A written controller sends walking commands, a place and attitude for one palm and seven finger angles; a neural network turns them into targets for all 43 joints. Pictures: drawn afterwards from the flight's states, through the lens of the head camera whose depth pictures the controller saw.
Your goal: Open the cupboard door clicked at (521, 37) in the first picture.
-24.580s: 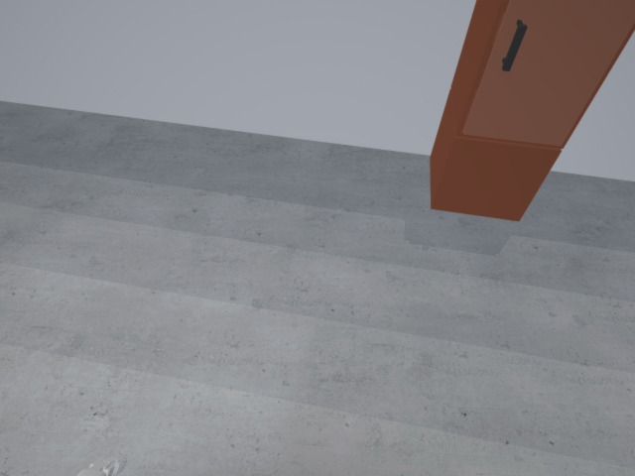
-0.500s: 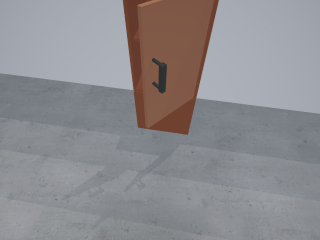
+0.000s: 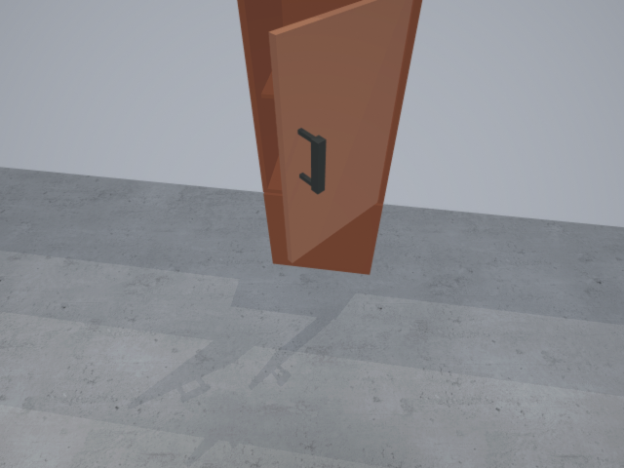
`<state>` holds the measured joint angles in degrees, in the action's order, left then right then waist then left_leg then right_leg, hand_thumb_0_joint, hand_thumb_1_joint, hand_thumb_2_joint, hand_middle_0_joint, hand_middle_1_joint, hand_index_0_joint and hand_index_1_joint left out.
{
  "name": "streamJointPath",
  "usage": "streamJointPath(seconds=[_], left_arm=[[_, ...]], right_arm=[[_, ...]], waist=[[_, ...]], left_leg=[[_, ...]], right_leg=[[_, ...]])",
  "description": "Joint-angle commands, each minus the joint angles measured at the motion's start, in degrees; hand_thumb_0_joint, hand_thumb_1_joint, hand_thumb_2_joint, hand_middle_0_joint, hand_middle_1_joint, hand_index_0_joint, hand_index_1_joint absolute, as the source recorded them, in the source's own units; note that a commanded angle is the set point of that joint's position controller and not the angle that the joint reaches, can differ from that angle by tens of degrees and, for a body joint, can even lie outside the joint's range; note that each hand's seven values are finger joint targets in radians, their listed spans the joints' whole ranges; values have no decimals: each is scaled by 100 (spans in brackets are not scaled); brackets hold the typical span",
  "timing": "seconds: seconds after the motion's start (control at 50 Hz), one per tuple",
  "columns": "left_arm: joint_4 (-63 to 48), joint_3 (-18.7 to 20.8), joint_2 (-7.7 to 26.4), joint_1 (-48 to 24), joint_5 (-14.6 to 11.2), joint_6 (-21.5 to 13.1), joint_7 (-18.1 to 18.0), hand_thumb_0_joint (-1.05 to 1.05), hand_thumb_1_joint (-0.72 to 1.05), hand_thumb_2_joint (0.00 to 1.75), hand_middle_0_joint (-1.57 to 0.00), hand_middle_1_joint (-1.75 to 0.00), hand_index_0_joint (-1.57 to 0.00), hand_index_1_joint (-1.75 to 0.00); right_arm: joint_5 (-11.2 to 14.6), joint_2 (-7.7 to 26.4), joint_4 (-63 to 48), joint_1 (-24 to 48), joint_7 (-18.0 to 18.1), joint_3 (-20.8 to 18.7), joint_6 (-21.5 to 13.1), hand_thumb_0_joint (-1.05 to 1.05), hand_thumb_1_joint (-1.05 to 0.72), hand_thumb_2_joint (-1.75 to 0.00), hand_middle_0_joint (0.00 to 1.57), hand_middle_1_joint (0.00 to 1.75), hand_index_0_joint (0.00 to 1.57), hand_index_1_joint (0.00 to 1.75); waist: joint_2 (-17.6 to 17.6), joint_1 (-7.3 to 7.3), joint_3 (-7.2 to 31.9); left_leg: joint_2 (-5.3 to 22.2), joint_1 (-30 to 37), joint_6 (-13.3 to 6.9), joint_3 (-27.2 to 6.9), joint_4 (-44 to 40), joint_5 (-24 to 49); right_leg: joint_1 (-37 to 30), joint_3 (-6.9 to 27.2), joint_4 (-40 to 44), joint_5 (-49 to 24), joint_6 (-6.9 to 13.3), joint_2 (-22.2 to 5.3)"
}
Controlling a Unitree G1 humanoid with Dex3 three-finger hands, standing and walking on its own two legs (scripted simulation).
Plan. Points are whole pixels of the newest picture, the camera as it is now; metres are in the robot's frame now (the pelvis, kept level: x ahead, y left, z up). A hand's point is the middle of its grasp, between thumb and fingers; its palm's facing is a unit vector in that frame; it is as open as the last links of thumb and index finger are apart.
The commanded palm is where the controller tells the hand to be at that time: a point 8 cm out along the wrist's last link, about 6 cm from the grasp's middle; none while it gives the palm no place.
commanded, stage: let the arm hang, fingers relaxed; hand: left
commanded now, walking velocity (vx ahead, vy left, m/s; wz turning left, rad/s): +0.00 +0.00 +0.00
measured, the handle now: (311, 161) +0.68 +0.04 -0.01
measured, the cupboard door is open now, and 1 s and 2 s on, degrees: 51 51 51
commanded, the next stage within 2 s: look to check the result in 0.12 s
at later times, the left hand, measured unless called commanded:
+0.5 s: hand out of the picture +0.08 +0.23 -0.15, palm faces -0.01 -0.94 -0.34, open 7.4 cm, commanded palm none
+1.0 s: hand out of the picture +0.12 +0.22 -0.15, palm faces -0.03 -0.94 -0.34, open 7.4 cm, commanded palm none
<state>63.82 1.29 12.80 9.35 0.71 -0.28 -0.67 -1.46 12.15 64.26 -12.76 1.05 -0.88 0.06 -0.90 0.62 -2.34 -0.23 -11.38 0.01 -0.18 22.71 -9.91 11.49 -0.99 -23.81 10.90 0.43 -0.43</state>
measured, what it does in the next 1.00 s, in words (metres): stands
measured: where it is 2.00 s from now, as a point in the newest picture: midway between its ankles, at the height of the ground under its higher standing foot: outside the picture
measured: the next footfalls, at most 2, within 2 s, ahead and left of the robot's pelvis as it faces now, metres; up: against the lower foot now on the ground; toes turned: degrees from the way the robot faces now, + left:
left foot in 1.70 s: +0.13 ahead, +0.09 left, +0.00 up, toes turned -37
right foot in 1.96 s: +0.00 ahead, -0.17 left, +0.00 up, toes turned -33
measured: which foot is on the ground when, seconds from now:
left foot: down 0.00-1.00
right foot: down 0.00-1.00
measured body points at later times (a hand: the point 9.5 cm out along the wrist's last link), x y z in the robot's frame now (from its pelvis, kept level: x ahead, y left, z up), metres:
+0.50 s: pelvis +0.02 -0.01 +0.00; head +0.04 -0.02 +0.45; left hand +0.08 +0.28 -0.13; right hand +0.07 -0.29 -0.15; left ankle +0.03 +0.12 -0.74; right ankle +0.02 -0.12 -0.74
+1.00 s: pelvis +0.03 -0.01 +0.00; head +0.06 -0.02 +0.45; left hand +0.12 +0.27 -0.13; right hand +0.09 -0.30 -0.14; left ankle +0.03 +0.12 -0.74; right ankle +0.02 -0.12 -0.74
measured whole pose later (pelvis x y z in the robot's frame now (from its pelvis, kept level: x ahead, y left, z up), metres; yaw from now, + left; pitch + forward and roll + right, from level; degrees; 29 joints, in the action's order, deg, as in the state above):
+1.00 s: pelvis +0.03 -0.01 +0.00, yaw -2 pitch -1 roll +0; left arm 63.6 1.2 17.3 6.0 0.5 -0.2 -0.9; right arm -1.2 17.4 63.4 -6.4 1.3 -0.7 0.4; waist -1.0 -0.1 -3.3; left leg 1.8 -7.6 1.4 1.3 19.5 -11.3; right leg 8.4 0.5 -20.4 11.3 1.5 1.6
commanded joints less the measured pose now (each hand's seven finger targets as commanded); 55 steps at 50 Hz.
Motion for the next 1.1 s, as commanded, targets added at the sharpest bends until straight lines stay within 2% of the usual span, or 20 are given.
streamJointPath(seconds=[0.0,0.06,0.28,0.34,0.36,0.5,0.54,0.66,0.78,0.82,0.88,0.94,1.02,1.08], left_arm=[[-209,206,1059,77,9,-98,-53,0,90,90,-20,-30,-20,-30],[-193,184,1118,-44,4,-104,-47,0,90,90,-20,-30,-20,-30],[-166,170,1410,-304,-4,-142,-32,0,90,90,-20,-30,-20,-30],[-149,167,1484,-354,-4,-145,-30,0,90,90,-20,-30,-20,-30],[-150,164,1491,-351,-7,-151,-31,0,90,90,-20,-30,-20,-30],[-161,163,1605,-433,-10,-173,-37,0,90,90,-20,-30,-20,-30],[-153,154,1605,-465,-15,-168,-36,0,90,90,-20,-30,-20,-30],[-155,154,1659,-509,-12,-180,-37,0,90,90,-20,-30,-20,-30],[-169,154,1679,-521,-19,-195,-44,0,90,90,-20,-30,-20,-30],[-180,157,1687,-531,-15,-191,-45,0,90,90,-20,-30,-20,-30],[-238,186,1710,-558,-13,-175,-40,0,90,90,-20,-30,-20,-30],[-244,133,1133,-237,-19,7,-69,0,90,90,-20,-30,-20,-30],[-539,240,1185,-102,13,154,-39,0,90,90,-20,-30,-20,-30],[-817,292,1087,-88,31,218,12,0,90,90,-20,-30,-20,-30]], right_arm=[[14,963,-238,-46,31,-154,-97,0,-90,-90,20,30,20,30],[11,1036,-221,75,24,-145,-94,0,-90,-90,20,30,20,30],[21,1346,-227,366,-5,-149,-86,0,-90,-90,20,30,20,30],[28,1390,-227,459,-11,-139,-81,0,-90,-90,20,30,20,30],[26,1424,-223,467,-9,-141,-88,0,-90,-90,20,30,20,30],[40,1556,-248,584,-10,-140,-91,0,-90,-90,20,30,20,30],[31,1554,-229,600,-10,-131,-94,0,-90,-90,20,30,20,30],[36,1590,-238,649,-18,-130,-90,0,-90,-90,20,30,20,30],[37,1623,-241,666,-13,-125,-99,0,-90,-90,20,30,20,30],[40,1609,-241,668,-13,-126,-94,0,-90,-90,20,30,20,30],[27,1659,-262,614,11,-159,-98,0,-90,-90,20,30,20,30],[20,1002,-251,211,54,-74,15,0,-90,-90,20,30,20,30],[22,1093,-556,43,118,-218,108,0,-90,-90,20,30,20,30],[5,1181,-770,4,148,-316,117,0,-90,-90,20,30,20,30]], waist=[[-108,-72,85],[-48,-48,40],[12,-19,254],[16,-29,182],[-1,-23,297],[76,-28,372],[-9,-20,368],[106,-20,376],[41,-25,467],[84,-16,387],[80,0,466],[31,29,481],[180,47,298],[-149,52,288]], left_leg=[[609,-6,-197,-575,-552,132],[610,67,-170,-555,-573,213],[627,339,-135,-511,-616,387],[626,344,-128,-519,-630,433],[636,411,-131,-526,-630,499],[655,542,-122,-504,-623,737],[675,542,-109,-492,-647,781],[666,590,-95,-469,-669,789],[674,653,-84,-451,-670,904],[677,639,-84,-451,-677,893],[725,769,-71,-331,-562,1039],[756,695,34,-13,-182,1019],[841,550,-7,169,125,629],[1143,581,-170,10,43,535]], right_leg=[[-107,509,526,52,271,-532],[-92,527,578,-7,251,-554],[-263,579,760,-153,244,-613],[-262,572,800,-200,238,-629],[-319,596,785,-284,247,-633],[-410,571,786,-665,239,-641],[-458,565,780,-741,240,-659],[-504,573,840,-822,225,-671],[-619,604,834,-1060,235,-681],[-584,582,846,-1048,229,-677],[-548,684,749,-1422,255,-654],[-393,802,392,-1833,204,-642],[86,1008,-13,-1751,255,-509],[539,931,-583,-1385,209,-230]])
